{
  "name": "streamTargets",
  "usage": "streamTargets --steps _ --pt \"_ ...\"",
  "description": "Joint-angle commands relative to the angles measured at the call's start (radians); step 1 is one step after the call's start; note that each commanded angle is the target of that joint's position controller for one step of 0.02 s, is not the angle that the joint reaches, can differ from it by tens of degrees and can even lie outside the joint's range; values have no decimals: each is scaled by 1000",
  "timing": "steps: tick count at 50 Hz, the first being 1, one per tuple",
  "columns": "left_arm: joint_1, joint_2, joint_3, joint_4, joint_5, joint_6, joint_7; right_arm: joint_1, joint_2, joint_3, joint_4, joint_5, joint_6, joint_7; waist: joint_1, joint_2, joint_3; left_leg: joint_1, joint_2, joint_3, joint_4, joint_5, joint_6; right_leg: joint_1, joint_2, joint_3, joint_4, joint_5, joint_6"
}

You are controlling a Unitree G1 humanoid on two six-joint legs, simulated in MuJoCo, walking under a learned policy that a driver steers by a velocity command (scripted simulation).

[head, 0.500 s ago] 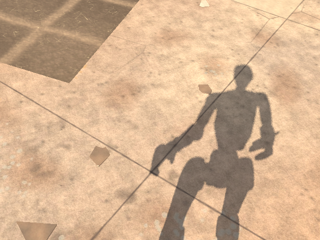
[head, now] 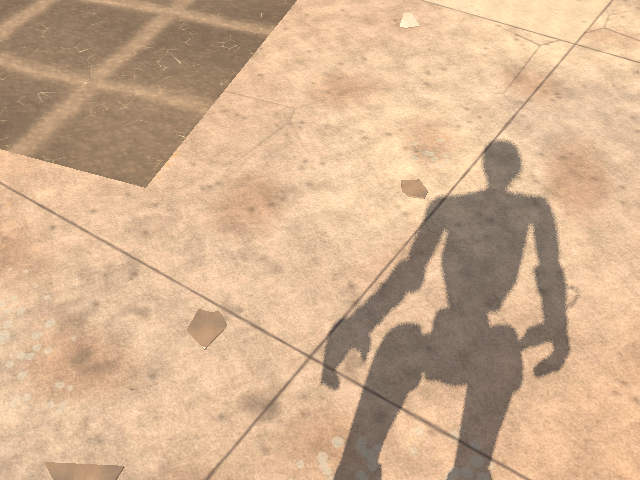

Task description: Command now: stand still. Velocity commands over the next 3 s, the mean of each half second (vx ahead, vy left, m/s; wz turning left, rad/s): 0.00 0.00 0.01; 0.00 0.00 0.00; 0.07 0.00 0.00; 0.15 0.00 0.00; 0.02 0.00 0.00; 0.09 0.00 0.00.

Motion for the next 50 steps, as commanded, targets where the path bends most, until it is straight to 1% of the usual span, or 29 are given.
streamTargets --steps 1,12,23,35,50 --pt "-3 118 22 -21 -1 -8 5 -17 -104 -20 -23 2 -15 -6 5 9 -23 32 45 -48 -81 131 16 -46 -30 30 -96 88 -21" --pt "28 104 17 35 -2 -5 13 -1 -94 -11 74 7 -17 -11 2 2 -14 31 42 -37 -89 134 17 -44 -15 19 -99 103 -19" --pt "72 91 11 68 -3 -4 19 9 -81 0 140 9 -16 -11 -1 6 -7 27 39 -28 -95 134 19 -45 -8 13 -99 111 -18" --pt "119 71 6 88 -5 -4 22 28 -68 9 181 11 -15 -12 -4 5 1 19 35 -21 -97 131 19 -50 -3 10 -98 113 -18" --pt "167 49 4 97 -6 -5 24 60 -52 19 204 12 -14 -14 -6 3 10 9 33 -15 -94 124 18 -57 1 9 -95 114 -21"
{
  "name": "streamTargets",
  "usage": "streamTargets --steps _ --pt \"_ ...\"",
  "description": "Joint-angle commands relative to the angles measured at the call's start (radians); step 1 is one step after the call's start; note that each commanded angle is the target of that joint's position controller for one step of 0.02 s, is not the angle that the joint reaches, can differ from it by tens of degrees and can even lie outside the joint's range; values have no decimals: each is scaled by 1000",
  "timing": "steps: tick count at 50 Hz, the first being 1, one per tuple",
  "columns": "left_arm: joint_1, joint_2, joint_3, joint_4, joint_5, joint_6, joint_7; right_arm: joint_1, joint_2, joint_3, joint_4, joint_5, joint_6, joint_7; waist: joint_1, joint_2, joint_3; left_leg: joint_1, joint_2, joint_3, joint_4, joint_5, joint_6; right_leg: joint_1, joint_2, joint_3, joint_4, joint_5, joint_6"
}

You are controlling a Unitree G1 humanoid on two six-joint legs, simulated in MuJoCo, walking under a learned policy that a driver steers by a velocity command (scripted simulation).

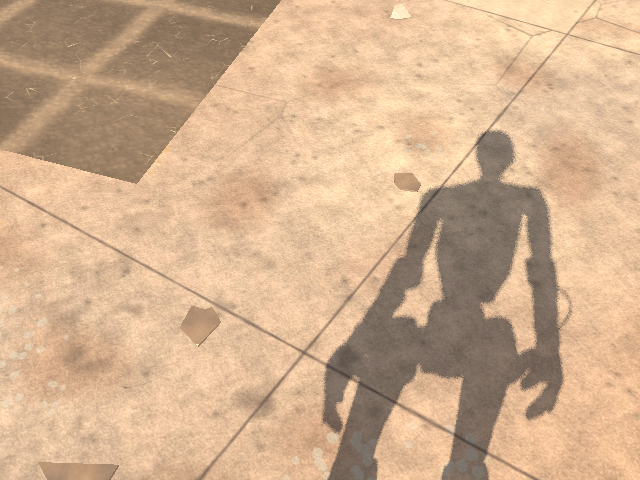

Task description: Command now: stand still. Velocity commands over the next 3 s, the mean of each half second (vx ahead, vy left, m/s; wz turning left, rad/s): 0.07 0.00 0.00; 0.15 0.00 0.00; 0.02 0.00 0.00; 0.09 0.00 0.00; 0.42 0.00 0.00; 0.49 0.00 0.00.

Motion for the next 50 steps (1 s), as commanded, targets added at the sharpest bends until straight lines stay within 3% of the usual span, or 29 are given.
streamTargets --steps 1,15,17,19,20,22,24,25,26,27,28,29,30,31,32,33,34,35,37,39,41,43,44,45,46,47,48,49,50 --pt "65 92 15 -14 0 -5 3 40 -97 -13 -18 0 -6 -3 -1 2 13 13 24 -22 -81 123 22 -50 -6 2 -83 109 -17" --pt "97 75 15 -13 -2 -6 4 70 -84 -9 -12 1 -6 -5 -1 2 20 6 23 -17 -77 118 20 -55 -4 3 -80 109 -19" --pt "124 68 16 1 -8 -2 7 95 -82 -11 1 7 -3 -8 -2 7 9 -3 -2 2 -73 -158 32 -64 26 -24 -64 -134 -33" --pt "108 88 24 -19 -14 -6 11 96 -107 -21 -11 16 -7 -11 -5 15 87 -93 11 -29 -76 -460 69 -152 25 -9 -38 -402 -69" --pt "104 81 24 -29 -16 -17 10 98 -107 -22 -18 18 -18 -9 -6 24 119 -117 35 -65 -86 -505 88 -189 12 9 -28 -430 -84" --pt "95 62 22 -44 -21 -46 -1 142 -113 -29 -17 26 -45 0 -22 49 124 -82 93 -152 -106 -504 127 -241 0 21 27 -372 -93" --pt "67 33 19 -69 -22 -71 -16 208 -148 -42 -8 31 -63 10 -41 123 98 -5 195 -319 -186 -556 189 -300 24 -27 152 -261 -87" --pt "64 16 16 -78 -27 -81 -23 215 -167 -49 -10 32 -68 13 -33 170 88 -2 257 -420 -240 -576 225 -292 34 -51 215 -197 -91" --pt "60 19 17 -83 -28 -89 -28 197 -169 -50 -21 30 -71 14 -21 168 98 -56 285 -465 -267 -560 241 -246 25 -41 228 -176 -107" --pt "87 20 19 -77 -30 -96 -31 150 -168 -49 -42 30 -72 15 11 157 106 -120 273 -439 -262 -527 229 -170 23 -39 184 -178 -126" --pt "153 8 17 -55 -30 -97 -30 64 -168 -45 -73 32 -70 17 63 148 126 -203 222 -346 -205 -400 192 -49 28 -38 50 -153 -140" --pt "250 37 28 -20 -22 -94 -27 -17 -146 -40 -103 33 -71 17 109 82 116 -292 141 -208 -61 -164 133 106 3 17 -45 -45 -137" --pt "367 159 63 17 -21 -93 -27 -49 -80 -26 -134 27 -84 13 121 -180 71 -400 -22 37 265 -31 39 229 -139 254 -126 136 -179" --pt "428 217 72 17 -8 -93 -37 -23 -77 -22 -140 10 -99 12 127 -323 19 -523 -53 52 497 -273 -2 329 -331 505 -172 531 -265" --pt "381 147 51 1 8 -95 -35 11 -93 -29 -119 14 -99 19 77 -185 19 -550 -8 -18 655 -335 0 325 -360 470 -125 747 -283" --pt "321 117 42 -23 8 -94 -35 35 -81 -27 -107 22 -95 27 49 -126 13 -543 9 -30 731 -307 4 303 -329 373 -101 835 -265" --pt "257 118 39 -43 1 -89 -35 26 -75 -29 -108 27 -92 30 26 -85 11 -557 33 -21 717 -248 11 292 -297 298 -106 834 -239" --pt "213 96 29 -55 -4 -80 -31 -8 -83 -35 -117 27 -89 30 16 -66 28 -554 56 -13 639 -182 16 274 -262 230 -124 833 -206" --pt "197 60 12 -52 7 -62 -20 -63 -44 -28 -129 29 -83 33 12 -94 35 -441 49 34 425 -75 7 205 -178 117 -145 828 -158" --pt "189 100 15 -55 12 -50 -7 -105 -16 -15 -143 28 -74 35 13 -117 9 -283 11 71 241 0 1 134 -135 50 -132 867 -149" --pt "194 143 26 -49 3 -47 -3 -111 -44 -18 -146 27 -60 31 8 -135 -28 -163 -19 85 160 74 7 103 -157 67 -121 906 -165" --pt "147 139 28 -52 -15 -51 -7 -70 -74 -27 -133 19 -49 26 -36 -128 -37 -42 -31 78 38 204 39 77 -155 70 -79 886 -152" --pt "152 140 31 -46 -19 -56 -13 -44 -106 -38 -125 8 -46 22 -55 -109 -45 27 -31 63 -37 310 60 72 -133 69 -46 865 -127" --pt "169 144 35 -43 -7 -64 -18 1 -167 -57 -118 1 -44 14 -65 -66 -85 144 33 -5 -28 576 90 39 -97 51 6 743 -88" --pt "256 83 23 -33 16 -73 -23 51 -222 -71 -107 -4 -40 10 -34 41 -185 366 156 -118 71 890 186 -97 -33 21 119 441 -38" --pt "283 37 11 -13 10 -65 -20 95 -156 -56 -91 -9 -32 11 -59 102 -290 404 284 -227 59 937 299 -105 7 4 283 98 4" --pt "209 28 12 -33 -3 -50 -18 75 -105 -37 -85 -6 -31 17 -61 168 -246 321 343 -325 -33 860 341 -145 33 16 425 -312 29" --pt "160 38 17 -55 -13 -34 -12 3 -101 -28 -94 -6 -38 22 -39 155 -179 203 340 -334 -89 665 322 -174 12 51 523 -448 40" --pt "135 51 25 -59 -16 -18 -4 -76 -106 -24 -115 -8 -45 24 -14 113 -115 95 314 -293 -122 509 289 -184 -10 55 540 -447 44"
Over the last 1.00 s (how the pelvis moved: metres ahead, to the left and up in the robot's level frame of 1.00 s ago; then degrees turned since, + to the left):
0.00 0.00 0.00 -1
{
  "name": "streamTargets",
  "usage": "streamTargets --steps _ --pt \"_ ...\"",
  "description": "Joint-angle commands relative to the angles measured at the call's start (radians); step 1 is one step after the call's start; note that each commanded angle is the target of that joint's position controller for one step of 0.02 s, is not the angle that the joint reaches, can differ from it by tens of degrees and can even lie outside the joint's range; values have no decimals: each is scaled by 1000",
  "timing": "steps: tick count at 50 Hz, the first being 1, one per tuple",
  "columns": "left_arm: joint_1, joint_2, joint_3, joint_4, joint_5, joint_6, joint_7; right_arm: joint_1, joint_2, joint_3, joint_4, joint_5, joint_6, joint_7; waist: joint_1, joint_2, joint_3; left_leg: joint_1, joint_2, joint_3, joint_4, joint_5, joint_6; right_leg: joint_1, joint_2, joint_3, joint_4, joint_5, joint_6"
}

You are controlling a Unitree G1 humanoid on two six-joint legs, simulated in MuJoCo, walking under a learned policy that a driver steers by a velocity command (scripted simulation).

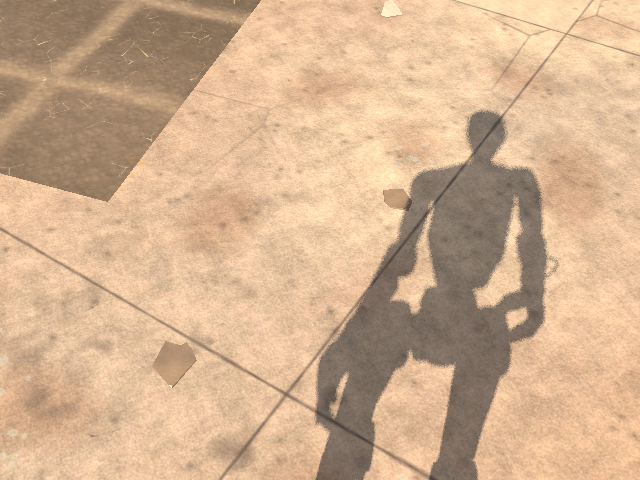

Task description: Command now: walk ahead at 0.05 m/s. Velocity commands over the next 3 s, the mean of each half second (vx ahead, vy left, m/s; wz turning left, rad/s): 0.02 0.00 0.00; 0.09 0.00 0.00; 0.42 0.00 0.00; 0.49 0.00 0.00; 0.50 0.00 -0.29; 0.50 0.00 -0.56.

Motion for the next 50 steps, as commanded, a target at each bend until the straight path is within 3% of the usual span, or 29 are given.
streamTargets --steps 1,4,5,6,7,8,9,11,14,17,24,38,39,40,41,42,43,45,47,50 --pt "58 45 16 -28 -7 31 16 20 -123 -12 -17 -7 -8 1 -5 111 -72 127 289 -296 -202 341 202 -158 -59 41 137 -102 37" --pt "100 15 15 2 8 44 29 -43 -135 -17 -24 -3 9 -10 46 113 -52 2 201 -207 -214 148 137 -6 -52 -15 -187 152 29" --pt "124 12 16 20 11 45 26 -37 -129 -17 -18 6 17 -12 59 106 -64 -17 177 -180 -199 82 119 65 -34 -39 -296 300 16" --pt "111 35 20 18 22 50 20 -3 -113 -15 -4 20 19 -11 49 83 -54 -24 146 -157 -189 -37 78 86 -29 -38 -361 380 0" --pt "88 71 24 1 29 57 19 39 -102 -13 13 17 19 -8 21 46 -36 -42 121 -137 -187 -189 33 82 -71 3 -395 380 -23" --pt "54 107 28 -7 17 58 19 59 -87 -13 15 9 25 -11 -26 -31 21 30 61 -75 -191 -233 -7 -84 -79 18 -418 174 -60" --pt "10 95 26 -12 10 47 19 47 -80 -10 18 0 26 -15 -29 -51 69 108 44 -60 -161 -169 -28 -189 -74 29 -452 66 -73" --pt "-30 88 28 -15 13 20 16 66 -92 -15 33 0 19 -23 -36 -43 65 159 45 -62 -103 -23 -19 -185 -71 26 -466 173 -57" --pt "-2 71 30 -6 10 -4 6 93 -103 -19 52 7 12 -21 -23 -12 -15 172 58 -69 -68 176 0 -70 -69 15 -421 417 -52" --pt "11 64 30 1 7 2 1 100 -92 -17 64 11 15 -19 -20 -11 -43 188 60 -67 -53 215 -4 -34 -67 10 -409 502 -59" --pt "14 66 31 4 5 11 0 120 -99 -20 88 12 30 -24 -22 7 -38 208 63 -70 -46 247 -13 -22 -67 8 -411 587 -66" --pt "24 54 29 12 8 17 1 116 -102 -26 111 11 42 -33 -26 7 -3 211 68 -75 -67 201 -27 -37 -60 3 -444 527 -68" --pt "45 48 28 23 7 18 3 133 -90 -24 123 10 44 -33 -25 0 -24 217 52 -56 -60 109 -28 -27 -55 1 -460 416 -75" --pt "57 67 36 27 0 21 5 131 -88 -25 125 14 45 -33 -19 -24 -8 183 19 -19 -18 -48 -29 -32 -61 24 -484 241 -99" --pt "59 103 48 20 -8 22 8 114 -90 -28 119 18 42 -32 -6 -66 28 103 -15 21 53 -207 -29 -38 -100 91 -526 18 -141" --pt "73 137 58 11 -15 17 11 70 -94 -29 96 20 32 -30 14 -107 83 -17 -19 39 134 -276 -26 -31 -186 208 -593 -167 -194" --pt "78 171 71 3 -19 7 13 22 -87 -26 67 24 16 -23 30 -145 139 -113 16 17 230 -272 -10 -34 -290 339 -655 -244 -251" --pt "96 161 74 -2 -6 -24 13 -35 -92 -28 29 38 -17 -8 42 -129 199 -332 94 -60 406 -330 13 62 -389 449 -688 -120 -307" --pt "89 133 69 -12 -13 -42 6 -23 -104 -34 24 45 -43 8 25 -77 174 -417 136 -80 384 -311 26 178 -367 375 -652 57 -278" --pt "60 154 73 -31 -18 -35 -7 -14 -75 -32 27 41 -61 29 8 -80 111 -175 91 7 187 -217 12 82 -268 195 -621 201 -226"
Over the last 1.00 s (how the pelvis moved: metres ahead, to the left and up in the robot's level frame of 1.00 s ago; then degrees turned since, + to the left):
0.14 -0.02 -0.01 -2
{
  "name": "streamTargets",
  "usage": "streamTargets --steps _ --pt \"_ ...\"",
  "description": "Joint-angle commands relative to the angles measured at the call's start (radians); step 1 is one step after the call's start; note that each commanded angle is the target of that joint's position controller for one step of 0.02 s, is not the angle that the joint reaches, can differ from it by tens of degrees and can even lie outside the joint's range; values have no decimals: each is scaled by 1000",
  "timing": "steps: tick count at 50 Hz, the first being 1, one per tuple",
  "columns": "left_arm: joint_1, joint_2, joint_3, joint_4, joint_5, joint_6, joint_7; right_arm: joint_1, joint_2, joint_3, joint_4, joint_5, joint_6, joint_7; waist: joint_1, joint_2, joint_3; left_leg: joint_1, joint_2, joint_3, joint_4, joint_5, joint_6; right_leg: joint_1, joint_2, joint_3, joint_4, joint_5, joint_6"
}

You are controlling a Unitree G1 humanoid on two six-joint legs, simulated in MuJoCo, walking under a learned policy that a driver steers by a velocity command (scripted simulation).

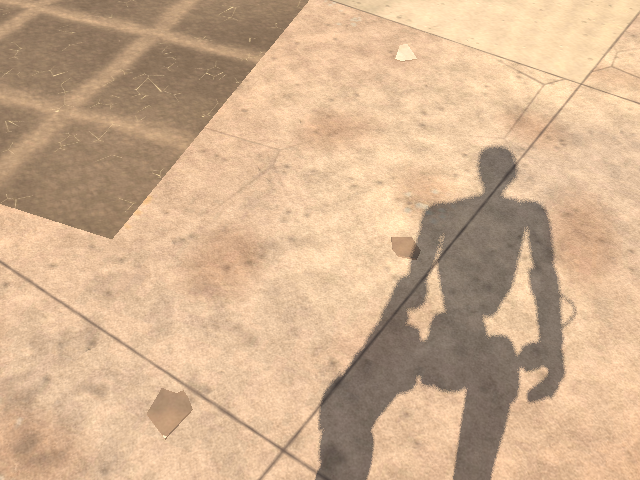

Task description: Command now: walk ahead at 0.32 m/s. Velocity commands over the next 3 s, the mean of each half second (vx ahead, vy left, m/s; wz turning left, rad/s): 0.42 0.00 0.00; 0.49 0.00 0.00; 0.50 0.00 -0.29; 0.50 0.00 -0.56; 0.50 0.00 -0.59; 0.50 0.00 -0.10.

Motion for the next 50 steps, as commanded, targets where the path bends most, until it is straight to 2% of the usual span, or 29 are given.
streamTargets --steps 1,3,4,5,6,7,8,9,10,12,16,21,25,27,28,29,30,31,32,33,34,35,36,37,39,41,43,45,50 --pt "-28 154 26 -51 -7 -8 -9 -78 -43 -7 -58 2 -34 22 -35 -86 131 15 -10 48 -161 106 -7 -150 -226 192 -179 0 -165" --pt "-37 162 25 -58 -7 -7 -12 98 -76 -32 8 1 -24 19 -114 -72 68 311 -95 107 -223 215 -15 -295 -178 133 -57 140 -139" --pt "-63 148 17 -64 -6 -14 -12 219 -113 -53 36 2 -21 14 -183 -40 16 447 -76 63 -257 207 9 -348 -142 78 112 281 -104" --pt "-110 87 -3 -103 9 -19 -14 365 -213 -77 50 -9 -24 4 -234 186 -48 573 163 -293 -412 74 95 -493 -48 -32 520 196 -26" --pt "-85 5 -18 -141 -7 -39 -11 418 -248 -66 56 -31 -42 18 -193 359 -131 658 355 -808 -644 -49 238 -689 76 55 804 -203 -5" --pt "-107 62 -5 -146 -39 -54 -14 306 -188 -41 39 -32 -60 24 -140 222 -44 573 370 -798 -651 -165 232 -778 -2 150 948 -159 -35" --pt "-147 93 -1 -161 -44 -60 -21 205 -130 -22 3 -25 -68 29 -113 151 35 480 334 -646 -642 -144 188 -810 -57 136 952 -48 -69" --pt "-149 100 5 -152 -34 -60 -18 127 -105 -8 -22 -27 -70 36 -79 89 66 400 283 -503 -651 -35 152 -771 -104 115 908 57 -78" --pt "-144 106 15 -148 -18 -55 -13 96 -96 -2 -35 -32 -69 39 -58 79 77 339 239 -396 -664 72 125 -721 -134 105 838 120 -77" --pt "-130 101 23 -140 -14 -36 -17 134 -74 9 -25 -40 -61 31 -40 102 72 293 176 -257 -684 228 100 -641 -153 80 758 180 -63" --pt "-269 76 21 -192 -1 -19 -21 228 -115 8 -13 -43 -53 3 -59 63 96 337 171 -177 -705 464 126 -742 -152 48 596 290 -10" --pt "-471 54 1 -257 -6 -27 -42 280 -122 6 -29 -38 -42 -12 -104 73 126 351 148 -100 -737 476 112 -702 -107 1 294 451 3" --pt "-577 55 -11 -299 -11 -39 -69 345 -122 -1 -15 -28 -28 -13 -120 76 155 475 190 -79 -693 529 113 -713 -82 -7 177 427 -27" --pt "-583 72 -9 -314 -13 -47 -82 337 -138 -10 -19 -26 -20 -15 -97 90 138 534 213 -68 -636 652 103 -672 -63 -15 138 369 -55" --pt "-548 94 -1 -311 -13 -49 -85 320 -153 -15 -26 -28 -18 -16 -66 110 102 552 218 -62 -583 811 93 -597 -38 -28 130 336 -72" --pt "-478 127 14 -296 -12 -49 -83 306 -171 -21 -32 -30 -13 -16 -23 140 41 568 216 -55 -495 1005 82 -487 -2 -50 140 302 -91" --pt "-321 170 37 -253 -13 -48 -77 282 -174 -22 -39 -34 -5 -15 61 154 -53 539 185 -26 -316 1142 62 -287 37 -73 132 301 -120" --pt "-131 220 59 -201 -8 -43 -67 263 -159 -13 -58 -38 -4 -12 142 142 -172 354 145 -10 -68 1023 30 24 -30 6 164 319 -164" --pt "27 316 81 -166 24 -38 -59 372 -39 19 -77 -38 -18 0 102 -88 -360 -48 -17 5 355 527 -33 434 -312 468 126 142 -317" --pt "30 266 59 -155 24 -36 -61 377 -15 31 -63 -18 -52 10 91 -197 -461 -202 -119 -157 568 -104 -33 498 -420 828 -82 63 -371" --pt "-66 201 39 -163 10 -39 -63 271 -103 6 -99 10 -72 14 81 -160 -298 -307 -48 -191 637 -77 -11 376 -370 691 -102 50 -305" --pt "-166 153 23 -186 6 -43 -63 186 -131 1 -126 18 -80 9 52 -85 -172 -310 10 -152 606 10 2 198 -333 514 -119 134 -263" --pt "-237 125 13 -192 14 -50 -68 148 -127 -6 -132 7 -78 -1 11 -3 -98 -263 56 -132 530 87 3 28 -296 399 -151 229 -236" --pt "-271 94 3 -191 23 -58 -73 158 -120 -16 -128 -8 -63 -9 -29 -6 -62 -194 90 -133 468 129 6 -85 -253 311 -180 283 -214" --pt "-259 91 0 -170 27 -61 -76 209 -68 -13 -120 -13 -33 -13 -66 -40 -40 -125 111 -128 403 151 3 -187 -225 243 -234 289 -222" --pt "-226 126 5 -153 26 -62 -63 166 -70 -17 -143 -18 -19 -17 -73 -42 5 -165 124 -115 324 197 -17 -230 -218 197 -277 303 -235" --pt "-186 154 11 -143 25 -60 -45 72 -89 -22 -179 -29 -16 -18 -56 -29 35 -255 133 -111 206 301 -42 -204 -219 179 -298 312 -237" --pt "-150 161 11 -136 22 -53 -32 -1 -87 -22 -202 -33 -21 -12 -37 -27 44 -290 125 -102 73 418 -53 -167 -206 147 -301 328 -218" --pt "-59 180 15 -110 5 -43 -23 -173 -65 -7 -247 -21 -31 9 22 -33 70 -240 63 -48 -190 552 -57 -94 -192 82 -288 323 -183"
Over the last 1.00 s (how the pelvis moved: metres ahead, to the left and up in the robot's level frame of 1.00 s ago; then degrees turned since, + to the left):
0.08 -0.01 0.01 1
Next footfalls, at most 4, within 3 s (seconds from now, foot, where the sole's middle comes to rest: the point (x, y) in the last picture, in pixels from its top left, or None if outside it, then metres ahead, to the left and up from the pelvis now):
0.08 left None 0.11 0.14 -0.77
0.62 right None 0.49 -0.09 -0.77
1.16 left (268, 361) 0.80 0.16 -0.77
1.74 right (388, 282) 1.05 -0.13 -0.77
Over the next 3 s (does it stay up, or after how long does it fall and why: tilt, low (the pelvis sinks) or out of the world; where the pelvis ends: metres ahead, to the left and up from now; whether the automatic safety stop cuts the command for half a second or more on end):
stays up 1.44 -0.41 0.01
